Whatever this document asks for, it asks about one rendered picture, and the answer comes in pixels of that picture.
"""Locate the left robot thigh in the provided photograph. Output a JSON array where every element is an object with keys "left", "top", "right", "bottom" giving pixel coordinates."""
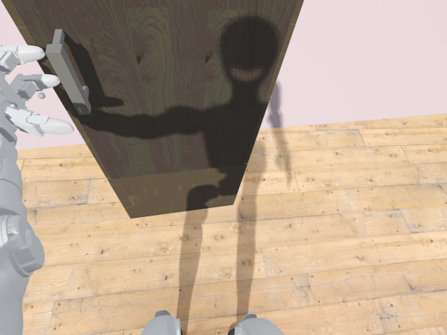
[{"left": 141, "top": 315, "right": 181, "bottom": 335}]

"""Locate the cupboard door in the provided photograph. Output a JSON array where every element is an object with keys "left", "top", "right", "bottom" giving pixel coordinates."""
[{"left": 11, "top": 0, "right": 298, "bottom": 179}]

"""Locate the handle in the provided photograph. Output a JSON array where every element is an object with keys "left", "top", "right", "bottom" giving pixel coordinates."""
[{"left": 45, "top": 29, "right": 91, "bottom": 115}]

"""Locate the robot left hand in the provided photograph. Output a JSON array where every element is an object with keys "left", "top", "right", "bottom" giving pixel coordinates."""
[{"left": 0, "top": 44, "right": 74, "bottom": 137}]

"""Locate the robot left shin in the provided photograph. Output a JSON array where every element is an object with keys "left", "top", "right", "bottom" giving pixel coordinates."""
[{"left": 154, "top": 309, "right": 171, "bottom": 317}]

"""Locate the robot left forearm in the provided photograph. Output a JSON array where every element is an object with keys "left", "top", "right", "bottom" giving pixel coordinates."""
[{"left": 0, "top": 120, "right": 27, "bottom": 219}]

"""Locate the robot left upper arm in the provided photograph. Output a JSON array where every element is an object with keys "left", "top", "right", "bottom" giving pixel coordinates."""
[{"left": 0, "top": 214, "right": 45, "bottom": 335}]

